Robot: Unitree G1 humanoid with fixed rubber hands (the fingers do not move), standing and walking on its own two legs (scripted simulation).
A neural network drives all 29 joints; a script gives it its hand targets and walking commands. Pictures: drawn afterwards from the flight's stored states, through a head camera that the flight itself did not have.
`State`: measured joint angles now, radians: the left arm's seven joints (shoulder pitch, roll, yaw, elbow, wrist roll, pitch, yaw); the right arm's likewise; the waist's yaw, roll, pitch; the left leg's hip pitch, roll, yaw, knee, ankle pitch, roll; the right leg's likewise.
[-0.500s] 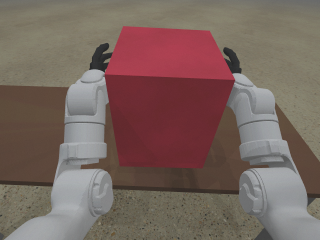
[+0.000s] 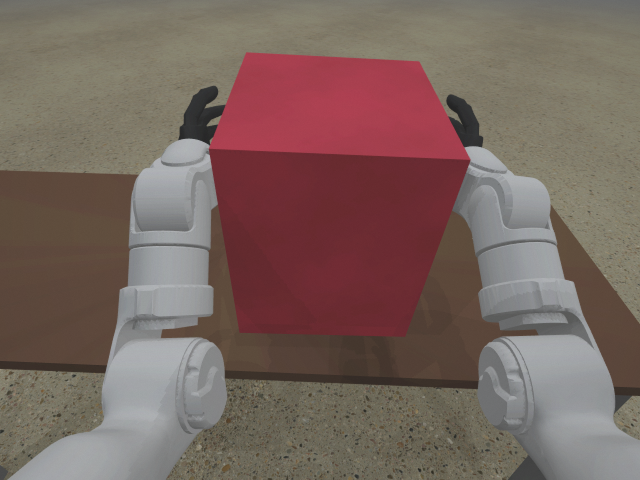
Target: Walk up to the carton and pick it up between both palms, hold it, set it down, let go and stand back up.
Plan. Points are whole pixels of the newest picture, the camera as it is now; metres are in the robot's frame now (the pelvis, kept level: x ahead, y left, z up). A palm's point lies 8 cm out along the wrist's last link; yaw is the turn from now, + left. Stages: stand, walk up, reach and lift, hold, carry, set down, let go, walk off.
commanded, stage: hold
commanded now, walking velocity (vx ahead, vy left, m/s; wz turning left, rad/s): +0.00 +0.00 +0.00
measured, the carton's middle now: (328, 198) +0.39 +0.01 +0.22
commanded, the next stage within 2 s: set down in 0.66 s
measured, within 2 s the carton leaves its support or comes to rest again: neither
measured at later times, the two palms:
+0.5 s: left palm (198, 154) +0.39 +0.15 +0.28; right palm (459, 162) +0.40 -0.14 +0.27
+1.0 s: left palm (193, 161) +0.40 +0.16 +0.26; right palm (439, 174) +0.41 -0.13 +0.24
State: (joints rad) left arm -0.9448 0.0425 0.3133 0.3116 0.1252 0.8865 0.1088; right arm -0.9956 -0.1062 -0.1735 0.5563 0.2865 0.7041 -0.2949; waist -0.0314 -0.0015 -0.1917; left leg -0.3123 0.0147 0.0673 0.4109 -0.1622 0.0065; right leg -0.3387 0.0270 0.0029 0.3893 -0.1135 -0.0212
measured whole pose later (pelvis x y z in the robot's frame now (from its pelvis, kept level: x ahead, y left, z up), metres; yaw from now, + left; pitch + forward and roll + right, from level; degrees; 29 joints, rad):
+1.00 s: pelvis +0.00 +0.00 +0.00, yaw +0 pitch +2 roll +0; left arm -0.97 0.06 0.41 0.56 0.16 0.63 0.08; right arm -1.05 -0.06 -0.18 0.91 0.07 0.37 -0.18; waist -0.03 0.00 -0.17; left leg -0.28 0.01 0.07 0.41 -0.17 0.01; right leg -0.30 0.03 0.00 0.39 -0.12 -0.02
